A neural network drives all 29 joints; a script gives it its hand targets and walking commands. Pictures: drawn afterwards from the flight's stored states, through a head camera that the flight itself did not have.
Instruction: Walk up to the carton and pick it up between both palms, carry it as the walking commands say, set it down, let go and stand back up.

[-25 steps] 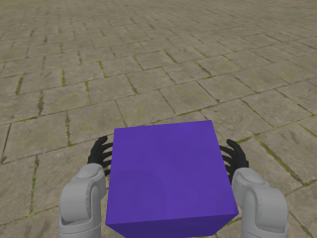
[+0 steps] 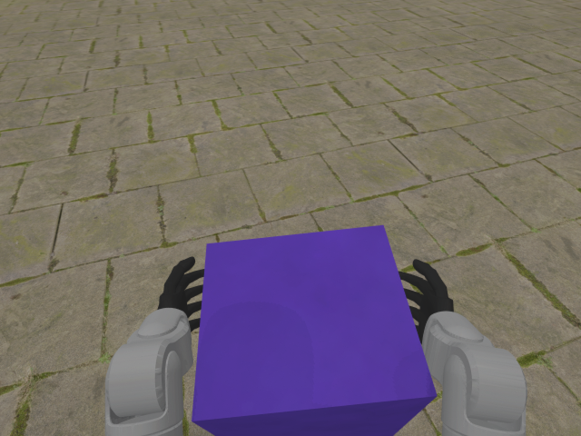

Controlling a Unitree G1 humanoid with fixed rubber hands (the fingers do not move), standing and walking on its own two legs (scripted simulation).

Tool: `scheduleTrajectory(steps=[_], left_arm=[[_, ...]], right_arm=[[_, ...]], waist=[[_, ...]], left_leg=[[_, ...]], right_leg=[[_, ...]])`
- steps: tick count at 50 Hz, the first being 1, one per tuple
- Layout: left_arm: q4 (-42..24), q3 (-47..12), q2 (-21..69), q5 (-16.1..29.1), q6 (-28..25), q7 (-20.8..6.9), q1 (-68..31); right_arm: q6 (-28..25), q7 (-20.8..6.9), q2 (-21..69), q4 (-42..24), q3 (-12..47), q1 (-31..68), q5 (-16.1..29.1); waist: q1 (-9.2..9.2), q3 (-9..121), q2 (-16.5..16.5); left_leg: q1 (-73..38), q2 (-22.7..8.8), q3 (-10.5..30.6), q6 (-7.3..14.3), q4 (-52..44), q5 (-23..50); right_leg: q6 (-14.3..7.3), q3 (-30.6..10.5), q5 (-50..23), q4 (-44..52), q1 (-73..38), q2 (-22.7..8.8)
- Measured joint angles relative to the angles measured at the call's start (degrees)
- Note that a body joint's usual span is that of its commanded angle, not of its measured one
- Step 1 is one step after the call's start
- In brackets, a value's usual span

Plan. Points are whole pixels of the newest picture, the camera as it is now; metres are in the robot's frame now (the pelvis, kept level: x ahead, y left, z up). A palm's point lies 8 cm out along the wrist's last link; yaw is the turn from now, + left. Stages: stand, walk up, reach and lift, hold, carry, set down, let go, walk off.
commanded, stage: carry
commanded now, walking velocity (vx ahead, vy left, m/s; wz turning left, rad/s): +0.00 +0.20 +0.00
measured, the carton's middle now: (307, 349) +0.24 +0.00 +0.02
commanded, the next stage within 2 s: none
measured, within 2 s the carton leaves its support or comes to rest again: neither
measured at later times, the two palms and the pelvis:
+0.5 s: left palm (69, 370) +0.18 +0.26 +0.10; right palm (360, 369) +0.18 -0.05 +0.11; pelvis -0.06 +0.09 +0.00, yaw +1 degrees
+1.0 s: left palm out of the picture +0.11 +0.34 +0.10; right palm out of the picture +0.11 +0.03 +0.10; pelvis -0.12 +0.18 +0.00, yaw +1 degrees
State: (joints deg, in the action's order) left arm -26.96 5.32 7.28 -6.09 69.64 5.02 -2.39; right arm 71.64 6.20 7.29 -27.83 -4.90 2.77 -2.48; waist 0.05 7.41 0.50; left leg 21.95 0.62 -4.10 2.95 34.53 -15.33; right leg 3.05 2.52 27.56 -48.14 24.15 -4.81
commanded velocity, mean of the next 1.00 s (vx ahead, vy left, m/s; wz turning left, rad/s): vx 0.00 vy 0.20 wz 0.00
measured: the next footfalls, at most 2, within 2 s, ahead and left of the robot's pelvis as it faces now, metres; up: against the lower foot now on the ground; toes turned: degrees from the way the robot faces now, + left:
right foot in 0.12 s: +0.00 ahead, -0.12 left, +0.00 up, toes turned -5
left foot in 0.34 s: +0.02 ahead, +0.17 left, +0.00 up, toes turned +6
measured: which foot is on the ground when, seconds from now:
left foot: down 0.00-0.14, up 0.16-0.32, down 0.34-0.72, up 0.74-0.92, down 0.94-1.00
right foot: up 0.00-0.10, down 0.12-0.38, up 0.40-0.68, down 0.70-0.96, up 0.98-1.00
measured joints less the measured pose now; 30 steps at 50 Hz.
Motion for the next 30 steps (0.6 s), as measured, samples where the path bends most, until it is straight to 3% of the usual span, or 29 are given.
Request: scheduleTrajectory(steps=[4, 6, 9, 12, 16, 18, 20, 24, 26, 30], left_arm=[[-0.7, 0.1, 0.0, 0.0, -0.3, 0.0, 0.0], [-0.7, 0.0, 0.0, 0.0, -0.3, 0.0, 0.0], [-0.5, -0.3, 0.0, 0.1, 0.1, 0.0, 0.1], [-0.8, -0.4, 0.0, 0.3, -0.2, 0.0, 0.1], [-1.5, -0.5, 0.0, 0.4, -0.9, 0.0, 0.1], [-1.7, -0.5, 0.0, 0.4, -1.0, 0.0, 0.0], [-1.9, -0.4, 0.0, 0.4, -0.7, 0.0, 0.1], [-2.0, -0.3, 0.0, 0.4, -0.4, 0.0, 0.2], [-2.0, -0.3, 0.0, 0.4, -0.3, 0.0, 0.2], [-2.3, -0.3, 0.0, 0.4, -0.1, 0.1, 0.1]], right_arm=[[-0.6, 0.0, 0.0, -0.3, 0.2, 0.0, 0.1], [-0.6, 0.0, 0.0, -0.4, 0.1, 0.0, 0.1], [-0.8, 0.0, 0.0, -0.5, 0.1, -1.0, 0.3], [-0.8, 0.1, 0.0, -1.4, 0.1, -1.3, 0.3], [-1.0, 0.1, 0.0, -2.4, 0.1, -0.8, 0.3], [-1.0, 0.1, 0.0, -2.4, 0.1, -0.7, 0.3], [-0.8, 0.1, 0.0, -2.4, 0.2, -0.8, 0.3], [-0.7, 0.1, 0.0, -2.4, 0.3, -0.8, 0.3], [-0.5, 0.1, 0.0, -2.4, 0.3, -0.8, 0.3], [-0.6, 0.0, 0.0, -2.4, 0.3, -0.7, 0.3]], waist=[[-0.05, 0.0, -0.4], [-0.02, -0.2, -0.2], [-0.03, -0.9, 1.2], [-0.01, -0.8, 0.1], [0.04, -0.7, -0.6], [-0.01, -0.8, -0.2], [-0.01, -1.0, -0.6], [0.04, -1.3, -0.6], [0.03, -1.3, -0.6], [0.0, -0.9, -0.6]], left_leg=[[2.2, 0.1, -1.8, 0.5, 0.7, 0.6], [3.3, 0.3, -2.9, 0.7, 1.7, 0.5], [4.6, 0.1, -2.6, 0.4, 6.1, -3.3], [6.4, 0.0, -2.0, 0.3, 12.4, -6.3], [1.3, -0.5, -1.4, 0.3, 2.7, -5.0], [-0.7, -0.6, -1.6, -0.4, -1.2, 0.1], [-0.2, 0.1, -1.8, -0.3, -0.4, 1.2], [0.4, 0.0, -1.7, 1.2, 0.0, 1.0], [0.7, 0.0, -1.9, 1.7, 0.0, 1.5], [2.0, 0.0, -3.9, 2.7, 0.0, 2.3]], right_leg=[[-1.3, -0.1, -0.6, 3.7, -1.6, 2.3], [-2.1, -0.1, -7.1, 10.5, -3.8, 2.2], [-2.3, -0.2, -8.3, 11.1, -3.9, 2.0], [-1.4, -0.2, -8.8, 12.1, -3.9, -0.4], [0.8, -0.1, -9.6, 12.3, -3.8, -3.4], [2.0, -0.1, -9.7, 12.0, -3.7, -4.0], [1.5, -0.1, -9.9, 11.8, -3.7, -4.5], [0.4, 0.1, -0.1, 2.3, -1.8, -1.6], [0.0, 0.0, 0.8, -2.9, -0.9, 0.3], [-1.0, -0.1, 1.0, -4.4, -0.9, 2.3]])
